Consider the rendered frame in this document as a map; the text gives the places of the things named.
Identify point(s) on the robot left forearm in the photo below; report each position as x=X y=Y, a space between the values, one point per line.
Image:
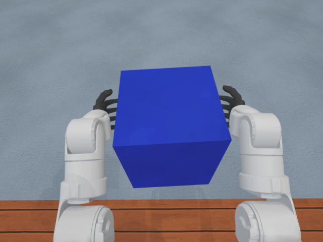
x=85 y=179

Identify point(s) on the left robot upper arm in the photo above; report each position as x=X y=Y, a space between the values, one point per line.
x=85 y=224

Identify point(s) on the robot right forearm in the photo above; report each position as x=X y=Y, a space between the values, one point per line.
x=260 y=139

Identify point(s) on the carton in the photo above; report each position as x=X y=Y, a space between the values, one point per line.
x=170 y=127

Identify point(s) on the robot left hand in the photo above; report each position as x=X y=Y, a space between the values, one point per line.
x=102 y=104

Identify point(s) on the right robot upper arm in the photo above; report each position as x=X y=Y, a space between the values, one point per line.
x=266 y=221

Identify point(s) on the robot right hand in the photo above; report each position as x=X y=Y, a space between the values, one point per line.
x=235 y=101

